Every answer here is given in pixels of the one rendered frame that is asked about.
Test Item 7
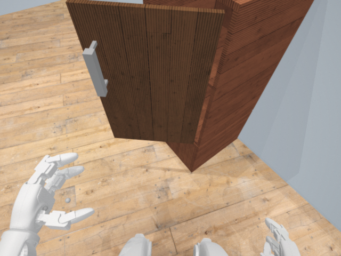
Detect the cupboard door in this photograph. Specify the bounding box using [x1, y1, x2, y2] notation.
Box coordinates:
[66, 0, 225, 144]

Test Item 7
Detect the robot left hand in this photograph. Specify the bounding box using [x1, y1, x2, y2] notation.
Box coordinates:
[10, 153, 95, 233]

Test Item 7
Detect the robot left thigh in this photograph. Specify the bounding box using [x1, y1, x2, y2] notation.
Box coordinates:
[119, 237, 152, 256]

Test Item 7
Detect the robot thigh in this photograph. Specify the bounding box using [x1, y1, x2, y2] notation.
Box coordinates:
[193, 241, 228, 256]
[119, 237, 152, 256]

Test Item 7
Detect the left robot forearm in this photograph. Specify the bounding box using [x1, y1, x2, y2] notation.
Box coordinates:
[0, 229, 40, 256]

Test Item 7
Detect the robot right hand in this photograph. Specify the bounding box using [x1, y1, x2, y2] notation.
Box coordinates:
[260, 218, 301, 256]

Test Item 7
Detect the handle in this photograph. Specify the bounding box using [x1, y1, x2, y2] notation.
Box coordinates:
[82, 41, 108, 97]

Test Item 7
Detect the robot right thigh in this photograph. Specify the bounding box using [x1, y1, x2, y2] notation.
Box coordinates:
[193, 241, 228, 256]

